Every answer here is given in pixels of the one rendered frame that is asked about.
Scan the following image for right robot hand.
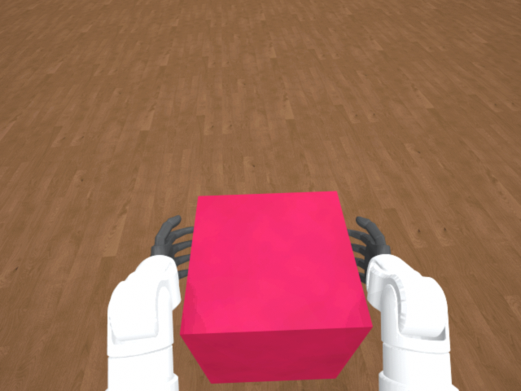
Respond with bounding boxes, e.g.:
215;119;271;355
347;217;391;284

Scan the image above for carton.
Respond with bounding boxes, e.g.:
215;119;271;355
180;191;373;384

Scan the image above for robot left forearm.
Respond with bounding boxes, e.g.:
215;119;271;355
105;255;181;391

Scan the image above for robot right forearm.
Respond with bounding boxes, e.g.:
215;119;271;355
366;254;459;391

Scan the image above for left robot hand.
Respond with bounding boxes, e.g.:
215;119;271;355
150;215;194;279

